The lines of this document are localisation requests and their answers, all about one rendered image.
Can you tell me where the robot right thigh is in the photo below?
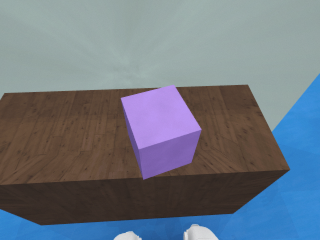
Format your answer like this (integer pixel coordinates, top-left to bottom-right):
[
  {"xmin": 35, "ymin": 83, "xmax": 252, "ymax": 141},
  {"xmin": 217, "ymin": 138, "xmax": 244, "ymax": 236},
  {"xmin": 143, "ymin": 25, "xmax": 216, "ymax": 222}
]
[{"xmin": 183, "ymin": 226, "xmax": 219, "ymax": 240}]

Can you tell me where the carton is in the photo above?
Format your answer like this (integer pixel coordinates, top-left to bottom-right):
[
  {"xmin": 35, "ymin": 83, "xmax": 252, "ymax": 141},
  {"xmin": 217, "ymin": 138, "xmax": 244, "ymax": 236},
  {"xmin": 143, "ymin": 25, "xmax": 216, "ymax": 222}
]
[{"xmin": 121, "ymin": 85, "xmax": 202, "ymax": 180}]

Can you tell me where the pedestal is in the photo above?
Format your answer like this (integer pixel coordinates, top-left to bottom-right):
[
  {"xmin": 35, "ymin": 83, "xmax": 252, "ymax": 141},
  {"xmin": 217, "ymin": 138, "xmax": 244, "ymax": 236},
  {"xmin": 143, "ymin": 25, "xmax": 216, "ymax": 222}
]
[{"xmin": 0, "ymin": 84, "xmax": 291, "ymax": 226}]

